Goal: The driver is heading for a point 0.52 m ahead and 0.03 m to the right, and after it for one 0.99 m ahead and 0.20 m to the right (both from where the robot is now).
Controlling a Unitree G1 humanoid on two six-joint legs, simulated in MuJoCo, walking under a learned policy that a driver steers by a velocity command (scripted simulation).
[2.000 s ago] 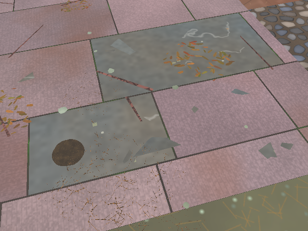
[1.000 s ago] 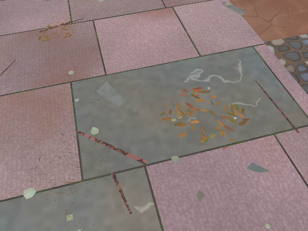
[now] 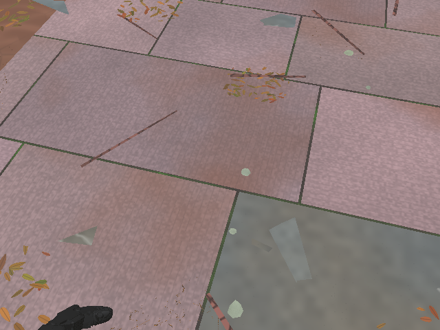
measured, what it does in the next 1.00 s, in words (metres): walks ahead: left foot, then right foot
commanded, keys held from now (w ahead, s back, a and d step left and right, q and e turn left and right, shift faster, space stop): w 0.56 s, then e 0.44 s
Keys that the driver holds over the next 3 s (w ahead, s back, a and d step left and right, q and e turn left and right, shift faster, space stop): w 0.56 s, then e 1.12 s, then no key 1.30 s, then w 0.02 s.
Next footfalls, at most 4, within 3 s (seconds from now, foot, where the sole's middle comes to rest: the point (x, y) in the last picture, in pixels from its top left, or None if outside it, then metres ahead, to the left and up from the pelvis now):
0.46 left None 0.37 0.12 -0.76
0.94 right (231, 295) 0.55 -0.05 -0.75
1.42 left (167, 303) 0.54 0.14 -0.76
1.86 right None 0.41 -0.04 -0.75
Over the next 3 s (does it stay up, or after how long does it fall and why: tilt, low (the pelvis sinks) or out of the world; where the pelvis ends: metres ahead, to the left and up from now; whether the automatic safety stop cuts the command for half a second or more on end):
stays up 0.45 0.08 0.03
